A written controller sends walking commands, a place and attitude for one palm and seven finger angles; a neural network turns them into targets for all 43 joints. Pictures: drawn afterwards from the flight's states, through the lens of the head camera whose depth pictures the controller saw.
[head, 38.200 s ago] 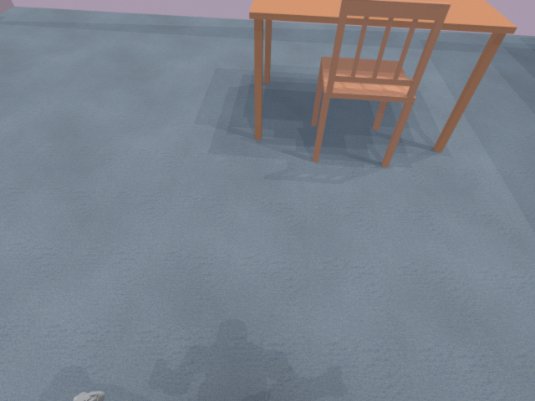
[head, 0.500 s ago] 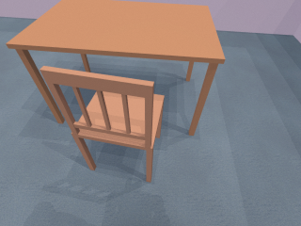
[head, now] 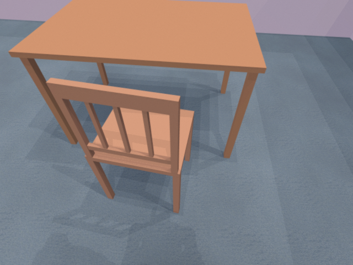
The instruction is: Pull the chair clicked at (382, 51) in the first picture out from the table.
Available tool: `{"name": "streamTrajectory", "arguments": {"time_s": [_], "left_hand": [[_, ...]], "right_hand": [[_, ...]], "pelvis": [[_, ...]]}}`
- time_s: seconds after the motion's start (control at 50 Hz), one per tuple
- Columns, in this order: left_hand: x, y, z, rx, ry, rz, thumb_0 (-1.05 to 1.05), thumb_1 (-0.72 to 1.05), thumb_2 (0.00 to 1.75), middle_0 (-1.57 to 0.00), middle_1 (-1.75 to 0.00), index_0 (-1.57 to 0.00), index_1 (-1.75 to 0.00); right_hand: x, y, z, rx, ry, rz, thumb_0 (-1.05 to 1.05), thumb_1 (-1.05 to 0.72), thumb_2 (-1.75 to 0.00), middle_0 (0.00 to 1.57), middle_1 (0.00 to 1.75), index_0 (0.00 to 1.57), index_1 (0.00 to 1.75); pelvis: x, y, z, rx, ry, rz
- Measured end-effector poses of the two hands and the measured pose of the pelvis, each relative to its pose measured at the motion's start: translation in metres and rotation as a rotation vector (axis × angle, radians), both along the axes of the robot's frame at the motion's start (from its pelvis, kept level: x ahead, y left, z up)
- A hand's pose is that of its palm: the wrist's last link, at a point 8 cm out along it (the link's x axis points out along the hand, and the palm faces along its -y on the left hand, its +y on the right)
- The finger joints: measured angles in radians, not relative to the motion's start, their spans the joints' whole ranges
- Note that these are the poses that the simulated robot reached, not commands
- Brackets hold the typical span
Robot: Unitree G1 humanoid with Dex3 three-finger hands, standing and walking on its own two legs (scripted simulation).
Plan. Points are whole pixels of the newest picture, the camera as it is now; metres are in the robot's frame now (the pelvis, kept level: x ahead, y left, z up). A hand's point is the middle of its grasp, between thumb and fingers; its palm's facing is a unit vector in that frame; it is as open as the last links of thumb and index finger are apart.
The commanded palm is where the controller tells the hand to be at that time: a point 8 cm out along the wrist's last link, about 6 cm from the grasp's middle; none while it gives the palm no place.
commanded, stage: look to check the result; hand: left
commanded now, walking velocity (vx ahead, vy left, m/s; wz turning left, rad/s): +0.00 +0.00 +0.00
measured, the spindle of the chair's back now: (122, 130) +0.56 +0.24 -0.11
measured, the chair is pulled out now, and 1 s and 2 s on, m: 0.22 0.22 0.22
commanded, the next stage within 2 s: take the last steps up to it in 0.38 s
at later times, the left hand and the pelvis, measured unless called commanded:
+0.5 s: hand out of the picture -0.01 +0.16 -0.17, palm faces +0.08 -0.98 -0.17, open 7.3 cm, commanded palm none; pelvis +0.00 +0.00 +0.00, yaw +0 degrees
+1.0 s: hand out of the picture +0.03 +0.17 -0.18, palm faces +0.07 -0.98 -0.18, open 7.3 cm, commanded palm none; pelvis +0.05 +0.00 -0.01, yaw -1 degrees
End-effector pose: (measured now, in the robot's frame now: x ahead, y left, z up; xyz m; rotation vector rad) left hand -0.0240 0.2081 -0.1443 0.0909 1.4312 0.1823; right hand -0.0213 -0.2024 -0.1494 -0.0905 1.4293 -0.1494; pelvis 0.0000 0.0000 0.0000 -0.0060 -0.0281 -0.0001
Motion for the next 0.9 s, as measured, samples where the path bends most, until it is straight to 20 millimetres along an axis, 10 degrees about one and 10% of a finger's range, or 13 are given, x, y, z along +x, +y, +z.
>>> {"name": "streamTrajectory", "arguments": {"time_s": [0.62,0.9], "left_hand": [[0.003,-0.002,0.0,-0.001,0.005,0.01,0.0,0.91,0.9,-0.2,-0.3,-0.2,-0.3],[0.028,0.007,-0.008,-0.01,0.04,0.001,0.0,0.91,0.9,-0.2,-0.3,-0.2,-0.3]], "right_hand": [[0.004,0.0,-0.001,0.004,0.013,0.0,0.0,-0.91,-0.9,0.2,0.3,0.2,0.3],[0.005,0.008,-0.003,-0.005,0.068,-0.049,0.0,-0.91,-0.9,0.2,0.3,0.2,0.3]], "pelvis": [[0.007,-0.002,0.0,0.0,-0.003,0.004],[0.042,0.005,-0.008,0.01,0.024,-0.019]]}}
